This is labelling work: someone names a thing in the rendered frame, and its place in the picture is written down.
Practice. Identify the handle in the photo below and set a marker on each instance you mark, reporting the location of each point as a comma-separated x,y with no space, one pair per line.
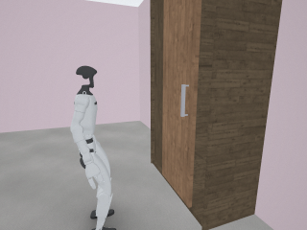
182,100

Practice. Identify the wardrobe door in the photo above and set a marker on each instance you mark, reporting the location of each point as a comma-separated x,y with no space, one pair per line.
181,55
158,79

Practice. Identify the right robot forearm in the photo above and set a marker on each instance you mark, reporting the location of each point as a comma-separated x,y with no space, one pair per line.
79,139

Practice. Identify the robot right shin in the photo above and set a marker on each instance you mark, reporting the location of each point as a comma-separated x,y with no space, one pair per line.
102,209

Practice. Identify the robot right thigh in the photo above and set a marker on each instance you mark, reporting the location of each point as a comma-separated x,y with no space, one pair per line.
104,172

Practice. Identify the robot right upper arm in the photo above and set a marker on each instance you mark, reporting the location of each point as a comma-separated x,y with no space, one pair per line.
81,104

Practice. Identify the right robot hand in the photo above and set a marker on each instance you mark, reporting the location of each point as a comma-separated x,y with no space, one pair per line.
92,170

